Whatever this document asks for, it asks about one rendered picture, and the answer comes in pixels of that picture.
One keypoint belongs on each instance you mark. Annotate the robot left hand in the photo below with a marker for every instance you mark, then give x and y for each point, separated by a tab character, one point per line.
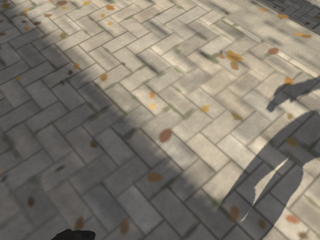
68	234

